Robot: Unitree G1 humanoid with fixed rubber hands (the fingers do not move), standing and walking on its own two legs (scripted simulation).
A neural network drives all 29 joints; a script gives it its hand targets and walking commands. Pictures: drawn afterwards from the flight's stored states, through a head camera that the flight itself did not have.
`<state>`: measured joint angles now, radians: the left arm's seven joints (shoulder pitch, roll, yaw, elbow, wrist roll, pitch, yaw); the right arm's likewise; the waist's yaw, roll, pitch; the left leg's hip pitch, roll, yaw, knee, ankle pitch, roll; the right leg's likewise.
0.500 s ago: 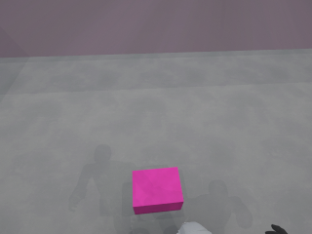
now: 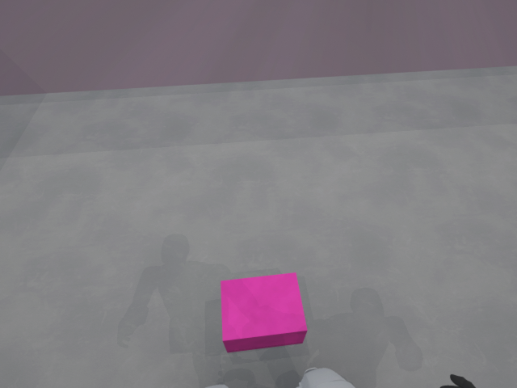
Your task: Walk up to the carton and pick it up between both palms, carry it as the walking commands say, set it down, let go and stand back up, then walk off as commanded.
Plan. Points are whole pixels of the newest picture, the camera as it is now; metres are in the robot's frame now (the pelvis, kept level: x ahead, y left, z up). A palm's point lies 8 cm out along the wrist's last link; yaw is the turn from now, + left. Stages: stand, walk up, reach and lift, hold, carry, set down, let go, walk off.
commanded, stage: walk up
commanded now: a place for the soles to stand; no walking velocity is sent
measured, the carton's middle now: (261, 312) +0.44 +0.00 -0.66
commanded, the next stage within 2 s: none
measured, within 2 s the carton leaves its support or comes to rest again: neither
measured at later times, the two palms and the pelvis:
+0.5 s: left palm out of the picture +0.06 +0.32 -0.10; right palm out of the picture +0.07 -0.31 -0.11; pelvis +0.00 +0.00 +0.00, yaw +0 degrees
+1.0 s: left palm out of the picture +0.06 +0.31 -0.10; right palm out of the picture +0.07 -0.33 -0.11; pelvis +0.00 -0.02 +0.00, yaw -1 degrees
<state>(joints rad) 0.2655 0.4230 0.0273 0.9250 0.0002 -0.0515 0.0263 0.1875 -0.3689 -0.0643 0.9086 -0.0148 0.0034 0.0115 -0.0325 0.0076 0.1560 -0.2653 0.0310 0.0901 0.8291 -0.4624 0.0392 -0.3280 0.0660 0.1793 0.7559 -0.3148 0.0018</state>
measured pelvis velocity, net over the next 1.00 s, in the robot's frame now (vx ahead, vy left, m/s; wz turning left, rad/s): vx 0.00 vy -0.02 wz -0.02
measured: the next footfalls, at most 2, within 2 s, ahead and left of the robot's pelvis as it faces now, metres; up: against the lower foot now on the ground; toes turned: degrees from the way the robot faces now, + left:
right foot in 1.78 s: +0.09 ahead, -0.15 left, +0.00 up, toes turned +9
